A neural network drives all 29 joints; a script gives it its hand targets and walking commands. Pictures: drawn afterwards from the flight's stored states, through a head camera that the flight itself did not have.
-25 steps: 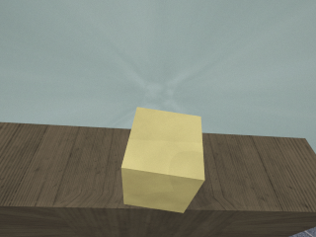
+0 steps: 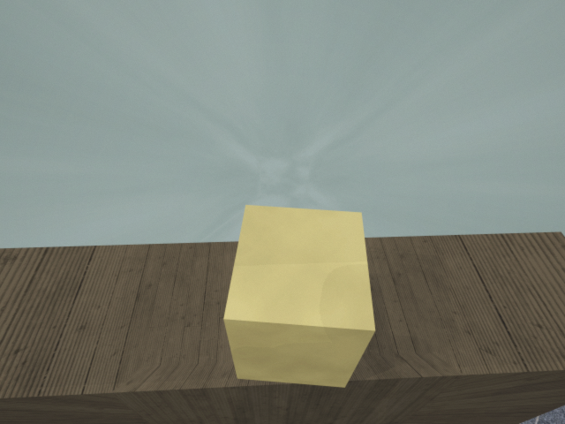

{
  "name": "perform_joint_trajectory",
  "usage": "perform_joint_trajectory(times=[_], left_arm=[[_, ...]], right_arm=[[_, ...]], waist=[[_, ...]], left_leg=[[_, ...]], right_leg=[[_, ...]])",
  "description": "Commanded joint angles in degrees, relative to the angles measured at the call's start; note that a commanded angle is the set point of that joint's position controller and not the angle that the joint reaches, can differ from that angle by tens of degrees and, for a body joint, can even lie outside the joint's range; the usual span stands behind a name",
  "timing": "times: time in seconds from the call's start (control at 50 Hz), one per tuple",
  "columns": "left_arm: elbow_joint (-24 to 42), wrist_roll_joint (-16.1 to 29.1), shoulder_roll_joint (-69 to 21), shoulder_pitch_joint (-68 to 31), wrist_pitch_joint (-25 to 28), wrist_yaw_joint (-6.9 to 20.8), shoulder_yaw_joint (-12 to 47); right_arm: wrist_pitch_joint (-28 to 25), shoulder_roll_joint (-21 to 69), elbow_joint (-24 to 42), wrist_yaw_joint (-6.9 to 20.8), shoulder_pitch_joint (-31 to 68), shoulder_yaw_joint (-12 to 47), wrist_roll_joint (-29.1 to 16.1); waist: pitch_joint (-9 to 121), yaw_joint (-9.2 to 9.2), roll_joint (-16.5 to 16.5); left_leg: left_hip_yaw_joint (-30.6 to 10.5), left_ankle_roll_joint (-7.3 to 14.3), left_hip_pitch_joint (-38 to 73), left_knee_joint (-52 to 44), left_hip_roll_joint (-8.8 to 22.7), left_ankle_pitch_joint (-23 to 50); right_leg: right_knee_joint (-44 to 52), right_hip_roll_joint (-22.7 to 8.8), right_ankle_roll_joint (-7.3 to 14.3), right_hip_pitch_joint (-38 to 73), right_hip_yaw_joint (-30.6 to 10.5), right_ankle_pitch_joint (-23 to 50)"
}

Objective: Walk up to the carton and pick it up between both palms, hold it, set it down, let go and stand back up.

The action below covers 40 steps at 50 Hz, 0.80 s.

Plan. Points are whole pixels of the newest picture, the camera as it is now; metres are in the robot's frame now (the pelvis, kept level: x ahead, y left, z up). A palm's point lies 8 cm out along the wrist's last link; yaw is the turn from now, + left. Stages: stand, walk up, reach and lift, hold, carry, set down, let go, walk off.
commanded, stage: walk up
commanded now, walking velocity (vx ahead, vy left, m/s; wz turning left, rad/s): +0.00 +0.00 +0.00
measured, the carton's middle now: (296, 299) +0.36 -0.03 -0.09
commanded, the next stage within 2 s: none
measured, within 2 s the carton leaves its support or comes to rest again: neither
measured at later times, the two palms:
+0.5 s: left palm out of the picture -0.02 +0.21 -0.15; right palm out of the picture -0.03 -0.24 -0.14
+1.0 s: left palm out of the picture +0.01 +0.11 -0.15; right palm out of the picture -0.02 -0.31 -0.16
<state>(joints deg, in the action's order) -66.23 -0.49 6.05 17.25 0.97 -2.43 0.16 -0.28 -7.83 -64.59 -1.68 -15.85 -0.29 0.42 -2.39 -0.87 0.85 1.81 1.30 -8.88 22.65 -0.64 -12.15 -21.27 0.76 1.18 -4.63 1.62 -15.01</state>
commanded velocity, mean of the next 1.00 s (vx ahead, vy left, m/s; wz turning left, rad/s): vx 0.00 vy -0.03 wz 0.00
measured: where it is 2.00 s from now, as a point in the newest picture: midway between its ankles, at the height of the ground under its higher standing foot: outside the picture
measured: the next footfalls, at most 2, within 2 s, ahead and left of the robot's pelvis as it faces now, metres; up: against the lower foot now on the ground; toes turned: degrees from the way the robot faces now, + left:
right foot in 0.66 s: +0.05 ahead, -0.20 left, +0.00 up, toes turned -2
left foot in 0.98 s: +0.02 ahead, +0.01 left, +0.00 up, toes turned +1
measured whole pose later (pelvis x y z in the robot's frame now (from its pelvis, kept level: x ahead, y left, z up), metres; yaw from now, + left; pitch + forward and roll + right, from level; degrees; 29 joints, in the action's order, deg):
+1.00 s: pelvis +0.01 -0.10 -0.01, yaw +0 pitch -1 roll -2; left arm -62.5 -0.8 6.6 15.1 0.5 -2.3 -0.3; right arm 0.7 -7.3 -64.9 -2.5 -17.2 -0.6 0.4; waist -2.5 -0.9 2.1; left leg 0.9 0.6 -9.6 27.8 1.3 -15.5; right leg -25.3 2.8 2.5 -11.7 3.4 -13.0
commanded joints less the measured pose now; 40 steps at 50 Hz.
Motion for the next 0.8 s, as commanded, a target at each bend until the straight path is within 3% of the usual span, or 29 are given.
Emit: perform_joint_trajectory(times=[0.0,0.1,0.34,0.36,0.38,0.4,0.42,0.44,0.46,0.5,0.52,0.54,0.58,0.6,0.62,0.64,0.66,0.68,0.7,0.72,0.74,0.78], left_arm=[[0.3,0.0,4.8,5.1,0.3,-0.1,-0.8],[0.1,0.0,4.5,4.9,0.4,-0.1,-0.8],[-0.6,0.1,3.8,5.5,0.5,-0.3,-0.5],[-0.2,0.0,14.1,2.8,-1.4,-0.7,-4.3],[2.0,-0.2,12.1,0.6,-2.3,-0.6,-4.2],[2.9,-0.8,10.6,0.5,-3.0,-0.4,-4.3],[4.3,-1.0,9.1,-0.1,-3.4,-0.1,-4.3],[5.4,-1.1,7.2,-1.1,-3.3,0.3,-4.1],[6.3,-1.4,6.2,-2.6,-3.3,0.7,-4.2],[7.3,-1.9,6.2,-2.8,-3.4,1.5,-4.6],[6.9,0.0,-0.7,1.2,-2.5,2.6,-2.1],[7.2,0.1,1.8,1.4,-2.1,2.6,-2.7],[5.3,0.3,3.3,3.7,-1.8,1.2,-2.9],[3.5,0.2,4.6,7.4,-1.7,0.4,-3.2],[2.7,-0.3,7.0,9.7,-1.4,-0.3,-3.5],[2.6,-1.0,9.3,10.6,-0.7,-0.3,-3.5],[5.5,-0.7,13.4,8.4,-0.5,-0.2,-3.5],[6.1,-0.6,15.8,3.7,-1.2,-0.1,-3.6],[7.8,-1.4,12.2,-2.9,-1.3,0.7,-3.2],[9.2,-1.2,8.3,-5.8,-0.5,1.0,-1.9],[9.5,-1.4,8.2,-6.3,-0.1,0.7,-1.7],[8.5,-0.5,8.6,-3.4,0.6,0.3,-1.8]], right_arm=[[-0.5,-3.8,-0.2,-0.4,-4.0,-0.4,0.0],[-0.7,-3.3,-1.2,-0.6,-4.9,-0.2,0.0],[-0.6,-3.0,-2.3,-0.9,-6.3,-0.2,0.0],[-0.7,-11.3,1.5,-2.1,-7.0,-3.0,2.2],[-0.1,-15.7,0.0,-2.9,-12.6,-4.3,2.3],[0.3,-15.3,-0.4,-3.6,-14.3,-4.3,2.2],[0.3,-14.2,-0.3,-3.9,-14.6,-4.2,2.2],[0.0,-13.3,0.5,-4.0,-12.9,-4.5,2.1],[-0.1,-12.3,1.4,-4.0,-10.3,-4.7,2.2],[0.1,-10.3,3.2,-3.9,-5.0,-4.5,2.0],[0.1,-2.1,2.3,-3.5,1.3,-1.5,0.0],[0.5,-2.4,2.9,-3.1,2.6,-1.6,0.2],[0.8,-5.5,2.0,-2.6,0.4,-2.2,0.8],[1.0,-7.2,2.1,-2.0,-0.3,-2.6,1.3],[1.1,-7.8,1.4,-1.3,-3.4,-3.0,1.8],[1.2,-5.1,0.4,-0.7,-7.9,-2.5,2.2],[1.8,-1.5,1.1,-0.8,-11.7,-1.4,1.8],[3.1,-2.9,2.1,-1.3,-10.2,-2.1,0.7],[3.6,-6.5,3.2,-1.1,-6.6,-2.6,0.0],[3.5,-6.4,2.6,-0.5,-5.4,-2.7,0.0],[3.1,-4.2,1.5,0.0,-7.0,-2.3,0.1],[2.6,-2.7,-0.3,0.3,-10.2,-1.8,0.7]], waist=[[-3.2,0.71,-0.3],[-3.0,0.83,0.8],[-3.0,0.44,-1.5],[-4.8,-4.27,-9.4],[-2.8,-5.48,-1.3],[-2.1,-6.38,4.3],[-0.4,-5.48,5.7],[0.9,-4.86,6.5],[0.9,-3.91,6.9],[0.0,-1.6,7.7],[1.5,4.7,16.0],[0.6,4.16,17.6],[-0.3,3.52,16.5],[-0.4,4.16,13.5],[-0.7,3.78,8.1],[-0.5,2.11,-0.8],[-0.3,0.0,-14.5],[-2.6,1.51,-25.3],[-9.3,0.18,-24.0],[-10.8,-0.84,-16.8],[-8.5,-2.12,-13.3],[-3.6,-2.34,-9.9]], left_leg=[[-5.6,0.8,-1.1,-4.2,5.6,8.5],[-5.6,0.8,-0.9,-3.9,5.7,9.5],[-5.6,0.9,0.3,-2.8,6.1,11.1],[-11.6,3.1,4.7,0.9,15.0,17.5],[-22.0,7.5,9.8,-2.5,22.6,18.6],[-28.9,12.6,9.1,-4.7,29.5,24.1],[-29.8,15.3,6.1,-5.3,31.9,27.1],[-26.8,15.7,2.7,-6.2,30.5,24.2],[-22.7,14.2,-0.5,-6.8,27.4,19.2],[-15.5,9.2,-6.2,-6.9,21.5,9.9],[-3.2,4.9,-14.1,-6.7,7.9,3.3],[-1.3,2.9,-12.4,-5.0,5.2,2.5],[-1.0,4.5,-7.1,-1.5,5.6,5.0],[-2.4,4.7,-7.8,1.8,7.1,8.8],[-3.4,3.3,-11.3,5.4,7.4,6.0],[-2.0,1.0,-17.3,9.8,4.9,-4.7],[0.9,-2.1,-20.1,15.5,1.5,-19.8],[-1.8,-1.7,-9.5,19.5,3.5,-21.6],[-2.6,-1.5,-7.0,22.7,3.5,-18.1],[-3.1,-1.3,-8.7,22.7,3.8,-15.0],[-2.4,-1.2,-12.0,23.1,3.0,-13.6],[-2.0,-1.1,-10.3,23.4,2.9,-11.5]], right_leg=[[4.1,-6.5,1.7,-2.5,-5.5,10.1],[3.9,-6.5,1.8,-2.3,-5.4,10.7],[3.7,-6.2,1.6,-2.8,-4.9,12.7],[-7.0,-3.2,-0.9,-13.4,0.3,7.6],[-15.3,-0.8,-2.2,-22.2,2.3,-3.8],[-26.5,-1.2,-2.3,-25.0,1.4,-15.5],[-34.5,-2.4,-2.3,-25.0,-0.8,-16.9],[-39.2,-2.9,-2.6,-24.0,-2.0,-16.3],[-42.5,-3.4,-3.0,-23.4,-3.5,-14.1],[-43.3,-4.2,-3.7,-22.1,-5.4,-8.8],[-26.9,-4.6,-1.6,-9.2,-5.6,-8.8],[-20.7,-1.9,-1.8,-9.9,-1.8,-8.1],[-8.6,1.1,-2.8,-8.7,3.9,-3.8],[-1.4,1.8,-3.2,-4.0,5.8,2.9],[2.4,0.5,-3.9,0.6,3.6,8.1],[2.2,-5.6,-4.2,4.7,-4.0,9.1],[8.3,-19.1,-2.6,0.3,-19.7,5.6],[14.3,-22.7,4.8,-18.9,-24.4,-13.6],[18.9,-19.5,5.3,-25.8,-25.4,-21.0],[16.3,-14.9,3.8,-21.4,-18.2,-13.9],[12.2,-11.9,3.3,-15.0,-12.2,-2.3],[8.9,-11.7,4.3,-9.8,-9.2,8.4]])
